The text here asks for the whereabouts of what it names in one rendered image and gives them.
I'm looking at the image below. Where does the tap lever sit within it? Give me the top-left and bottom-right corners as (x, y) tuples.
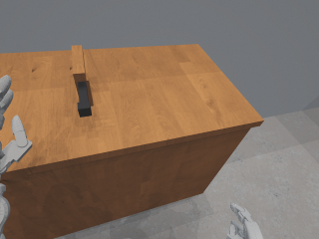
(77, 82), (92, 118)

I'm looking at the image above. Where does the robot left hand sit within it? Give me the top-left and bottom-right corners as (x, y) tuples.
(0, 75), (33, 180)

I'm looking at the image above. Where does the robot left forearm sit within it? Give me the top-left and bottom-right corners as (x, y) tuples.
(0, 183), (11, 239)

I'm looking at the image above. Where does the robot right hand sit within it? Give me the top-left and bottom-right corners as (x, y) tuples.
(226, 202), (264, 239)

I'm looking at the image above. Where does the counter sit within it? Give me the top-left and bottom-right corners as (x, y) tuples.
(0, 44), (264, 239)

